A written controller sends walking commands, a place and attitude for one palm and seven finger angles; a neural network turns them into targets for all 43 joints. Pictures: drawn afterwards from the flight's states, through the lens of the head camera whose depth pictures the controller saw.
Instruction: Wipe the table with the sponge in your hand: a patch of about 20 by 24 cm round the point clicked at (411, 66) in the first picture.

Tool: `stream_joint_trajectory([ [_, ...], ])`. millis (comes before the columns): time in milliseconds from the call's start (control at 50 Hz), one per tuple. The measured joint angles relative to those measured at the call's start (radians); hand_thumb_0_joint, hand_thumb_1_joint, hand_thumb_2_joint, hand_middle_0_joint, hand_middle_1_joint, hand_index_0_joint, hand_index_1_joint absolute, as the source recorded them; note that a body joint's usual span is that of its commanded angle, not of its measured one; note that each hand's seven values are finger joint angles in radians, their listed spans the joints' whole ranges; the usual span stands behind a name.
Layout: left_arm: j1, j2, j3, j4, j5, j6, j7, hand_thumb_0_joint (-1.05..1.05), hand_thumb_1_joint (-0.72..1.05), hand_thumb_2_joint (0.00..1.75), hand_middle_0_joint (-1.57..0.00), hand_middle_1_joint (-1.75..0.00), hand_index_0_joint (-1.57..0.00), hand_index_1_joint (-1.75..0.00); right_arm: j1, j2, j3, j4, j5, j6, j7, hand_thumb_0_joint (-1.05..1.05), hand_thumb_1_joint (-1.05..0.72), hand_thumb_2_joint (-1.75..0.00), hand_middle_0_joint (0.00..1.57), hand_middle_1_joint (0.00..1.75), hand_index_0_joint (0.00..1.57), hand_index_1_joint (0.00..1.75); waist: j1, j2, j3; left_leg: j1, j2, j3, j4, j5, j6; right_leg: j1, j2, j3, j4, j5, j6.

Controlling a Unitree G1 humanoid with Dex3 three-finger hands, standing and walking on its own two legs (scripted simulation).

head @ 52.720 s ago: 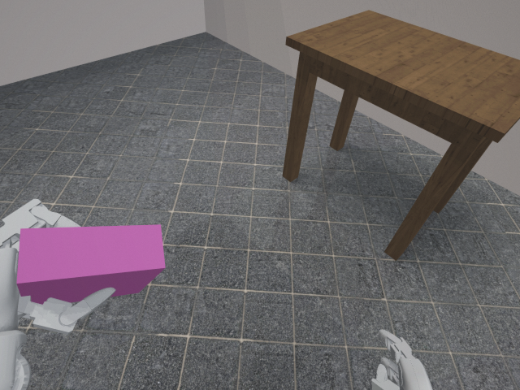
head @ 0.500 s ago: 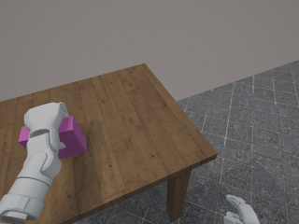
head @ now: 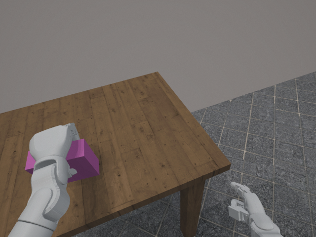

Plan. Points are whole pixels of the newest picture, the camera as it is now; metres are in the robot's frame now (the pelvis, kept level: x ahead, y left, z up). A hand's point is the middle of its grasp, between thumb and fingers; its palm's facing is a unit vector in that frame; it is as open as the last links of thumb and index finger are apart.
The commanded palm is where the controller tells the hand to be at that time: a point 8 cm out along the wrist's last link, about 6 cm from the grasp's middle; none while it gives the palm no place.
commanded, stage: wipe back along the first lane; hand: left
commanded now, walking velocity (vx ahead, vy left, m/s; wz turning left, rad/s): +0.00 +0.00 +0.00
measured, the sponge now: (70, 167) +0.27 +0.29 +0.04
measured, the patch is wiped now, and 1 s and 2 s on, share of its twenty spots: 0.95 0.95 0.95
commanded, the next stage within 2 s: lift the sponge slowly off the table in 0.40 s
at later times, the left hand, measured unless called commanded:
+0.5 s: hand (64, 166) +0.24 +0.26 +0.10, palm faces +0.13 -0.11 -0.99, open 9.4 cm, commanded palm +0.18 +0.24 +0.14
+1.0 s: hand (66, 171) +0.22 +0.24 +0.11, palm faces +0.12 -0.16 -0.98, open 9.3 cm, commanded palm +0.18 +0.24 +0.17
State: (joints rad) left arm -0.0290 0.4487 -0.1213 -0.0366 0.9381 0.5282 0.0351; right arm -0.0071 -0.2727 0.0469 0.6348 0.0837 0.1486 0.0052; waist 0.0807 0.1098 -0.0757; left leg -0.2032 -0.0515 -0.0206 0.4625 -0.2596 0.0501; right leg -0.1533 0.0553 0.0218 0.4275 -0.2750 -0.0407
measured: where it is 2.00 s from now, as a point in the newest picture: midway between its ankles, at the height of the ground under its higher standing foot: outside the picture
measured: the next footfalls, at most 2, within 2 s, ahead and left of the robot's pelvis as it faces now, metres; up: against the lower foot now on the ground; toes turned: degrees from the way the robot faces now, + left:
none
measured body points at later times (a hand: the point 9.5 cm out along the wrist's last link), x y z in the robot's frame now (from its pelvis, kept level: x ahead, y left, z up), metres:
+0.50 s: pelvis -0.01 +0.00 +0.00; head -0.04 -0.04 +0.45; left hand +0.23 +0.26 +0.16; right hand +0.23 -0.21 -0.08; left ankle -0.01 +0.09 -0.74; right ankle -0.03 -0.10 -0.74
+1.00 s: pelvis -0.01 -0.01 +0.00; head -0.05 -0.05 +0.45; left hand +0.21 +0.25 +0.16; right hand +0.25 -0.20 -0.06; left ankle -0.01 +0.09 -0.74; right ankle -0.03 -0.10 -0.74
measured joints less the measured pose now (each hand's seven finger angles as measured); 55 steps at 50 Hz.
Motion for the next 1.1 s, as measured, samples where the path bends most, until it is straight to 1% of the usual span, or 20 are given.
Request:
stream_joint_trajectory([
  [120,0.037,-0.004,-0.007,-0.046,0.003,0.013,-0.003,0.00,-0.45,1.02,-0.68,-1.48,-0.78,-1.50,-0.002,0.008,0.009,-0.003,-0.001,-0.001,0.002,0.01,-0.90,-0.90,0.20,0.30,0.20,0.30,0.001,-0.003,-0.002,0.004,0.002,0.005,0.003,0.001,0.000,0.001,0.001,0.005,0.006,0.001,0.000],
  [280,0.070,-0.003,-0.010,-0.088,-0.005,0.026,-0.003,0.00,-0.45,1.02,-0.68,-1.49,-0.79,-1.50,0.006,0.003,0.012,0.005,-0.002,0.001,-0.001,0.01,-0.90,-0.90,0.20,0.30,0.20,0.30,-0.001,-0.005,0.005,0.009,0.002,0.011,0.006,0.002,0.001,0.002,0.002,0.011,0.013,0.002,0.001],
  [360,0.100,-0.003,-0.001,-0.119,-0.008,0.027,0.001,0.00,-0.45,1.02,-0.68,-1.49,-0.79,-1.50,0.010,0.001,0.009,0.007,-0.002,-0.001,0.002,0.01,-0.90,-0.90,0.20,0.30,0.20,0.30,-0.005,-0.004,0.007,0.008,0.004,0.018,0.008,0.002,0.001,-0.001,0.004,0.017,0.016,0.004,0.002],
  [460,0.142,-0.017,-0.008,-0.169,-0.004,0.035,0.009,0.01,-0.45,1.03,-0.67,-1.50,-0.79,-1.49,0.020,-0.005,0.000,0.003,-0.001,-0.004,0.010,0.02,-0.90,-0.90,0.20,0.30,0.20,0.30,-0.005,0.001,0.005,0.007,0.003,0.019,0.011,0.001,0.004,-0.002,0.002,0.018,0.020,0.003,0.004],
  [560,0.176,-0.035,-0.018,-0.213,-0.003,0.035,0.021,0.01,-0.44,1.03,-0.66,-1.51,-0.79,-1.48,0.021,-0.005,-0.006,0.002,-0.002,-0.004,0.015,0.02,-0.90,-0.90,0.20,0.30,0.20,0.30,0.002,0.005,0.003,0.009,0.000,0.018,0.014,0.000,0.005,0.000,0.000,0.017,0.024,0.000,0.005],
  [640,0.169,-0.035,-0.037,-0.220,-0.002,0.041,0.016,0.01,-0.45,1.03,-0.66,-1.51,-0.80,-1.47,0.014,0.000,-0.005,0.002,-0.005,-0.003,0.010,0.02,-0.90,-0.90,0.20,0.30,0.20,0.30,0.012,0.004,0.008,0.013,-0.001,0.014,0.014,0.002,0.005,0.004,-0.001,0.013,0.027,-0.001,0.004],
  [760,0.163,-0.027,-0.050,-0.230,-0.007,0.045,0.003,0.01,-0.46,1.04,-0.68,-1.49,-0.81,-1.45,-0.004,0.013,0.000,-0.002,-0.008,-0.008,0.009,0.02,-0.90,-0.90,0.20,0.30,0.20,0.30,0.020,0.002,0.016,0.023,0.000,0.012,0.009,0.005,0.001,0.012,0.000,0.011,0.025,0.001,0.000],
  [940,0.160,-0.010,-0.047,-0.247,-0.038,0.052,-0.025,0.01,-0.47,1.04,-0.70,-1.47,-0.84,-1.43,-0.023,0.017,0.010,0.001,-0.014,-0.007,0.005,0.02,-0.90,-0.90,0.20,0.30,0.20,0.30,0.030,0.002,0.023,0.042,0.008,0.011,-0.002,0.011,-0.007,0.031,0.008,0.011,0.014,0.008,-0.008],
  [1100,0.122,0.007,-0.043,-0.219,-0.051,0.055,-0.051,0.00,-0.48,1.04,-0.72,-1.45,-0.86,-1.41,-0.026,0.012,0.014,0.010,-0.017,-0.010,-0.012,0.02,-0.90,-0.90,0.20,0.30,0.20,0.30,0.030,-0.004,0.041,0.053,0.015,0.004,-0.014,0.023,-0.017,0.042,0.015,0.005,0.003,0.019,-0.018],
])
